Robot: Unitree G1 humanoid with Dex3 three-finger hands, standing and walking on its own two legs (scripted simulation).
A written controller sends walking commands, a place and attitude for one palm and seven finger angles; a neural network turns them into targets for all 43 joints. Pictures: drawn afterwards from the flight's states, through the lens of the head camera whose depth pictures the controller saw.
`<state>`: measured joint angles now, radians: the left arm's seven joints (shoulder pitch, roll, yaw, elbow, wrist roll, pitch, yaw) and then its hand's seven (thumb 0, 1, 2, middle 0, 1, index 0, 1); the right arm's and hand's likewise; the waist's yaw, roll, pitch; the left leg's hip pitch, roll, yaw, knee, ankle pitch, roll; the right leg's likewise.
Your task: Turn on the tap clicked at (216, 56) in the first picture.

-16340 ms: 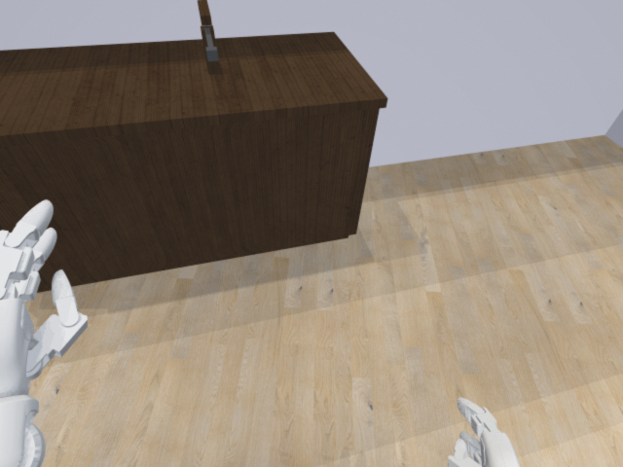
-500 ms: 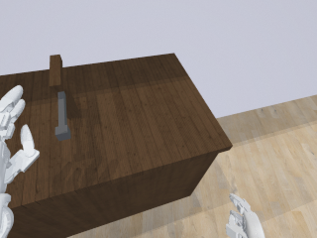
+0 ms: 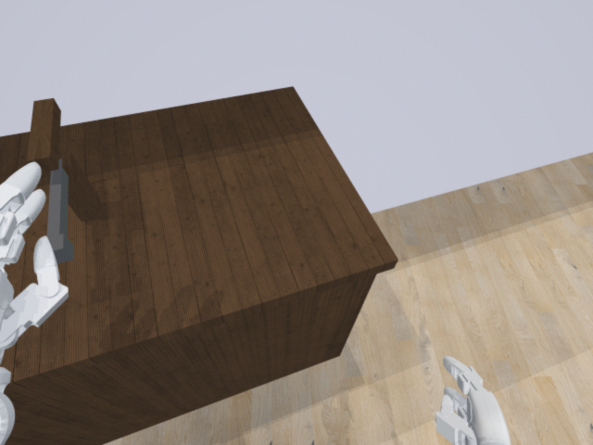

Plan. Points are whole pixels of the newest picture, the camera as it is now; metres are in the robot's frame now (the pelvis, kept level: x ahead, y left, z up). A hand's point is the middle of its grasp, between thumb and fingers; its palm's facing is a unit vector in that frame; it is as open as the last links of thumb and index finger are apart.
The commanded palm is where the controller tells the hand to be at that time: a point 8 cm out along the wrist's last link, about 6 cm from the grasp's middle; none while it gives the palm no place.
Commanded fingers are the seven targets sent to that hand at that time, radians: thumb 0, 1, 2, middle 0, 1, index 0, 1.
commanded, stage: come to a stop and stand still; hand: left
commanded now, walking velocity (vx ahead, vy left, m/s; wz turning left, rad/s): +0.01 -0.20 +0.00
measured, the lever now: (56, 249) +0.32 +0.34 +0.06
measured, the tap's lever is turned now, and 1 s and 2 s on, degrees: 0 0 0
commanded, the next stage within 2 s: look again from close up in 1.04 s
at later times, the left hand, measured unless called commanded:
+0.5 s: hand (7, 288) +0.22 +0.29 +0.16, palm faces +0.38 -0.84 -0.37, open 7.4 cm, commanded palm +0.17 +0.32 +0.18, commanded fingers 0.00 0.90 0.90 -0.20 -0.30 -0.20 -0.30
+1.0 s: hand out of the picture +0.22 +0.33 +0.16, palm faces +0.37 -0.84 -0.39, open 7.4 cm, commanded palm +0.16 +0.36 +0.18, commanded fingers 0.00 0.90 0.90 -0.20 -0.30 -0.20 -0.30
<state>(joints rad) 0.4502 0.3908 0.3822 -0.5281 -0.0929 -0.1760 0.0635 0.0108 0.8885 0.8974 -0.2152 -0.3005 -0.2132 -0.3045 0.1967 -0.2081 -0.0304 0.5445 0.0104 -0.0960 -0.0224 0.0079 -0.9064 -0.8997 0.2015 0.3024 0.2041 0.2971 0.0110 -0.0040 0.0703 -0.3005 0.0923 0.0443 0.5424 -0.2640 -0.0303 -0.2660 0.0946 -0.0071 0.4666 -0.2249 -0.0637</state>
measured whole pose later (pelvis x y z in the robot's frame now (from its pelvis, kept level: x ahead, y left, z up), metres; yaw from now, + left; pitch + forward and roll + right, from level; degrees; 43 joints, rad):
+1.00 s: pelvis +0.00 +0.08 +0.01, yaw +1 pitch +0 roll -2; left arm 0.45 0.39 0.36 -0.51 -0.05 -0.20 0.11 0.01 0.89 0.90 -0.21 -0.30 -0.21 -0.30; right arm 0.21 -0.17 0.02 0.57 0.01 -0.10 -0.02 0.01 -0.91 -0.90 0.20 0.30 0.20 0.30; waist 0.01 -0.03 0.08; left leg -0.22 -0.03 0.07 0.46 -0.23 0.07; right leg -0.18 -0.03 0.02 0.38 -0.20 0.04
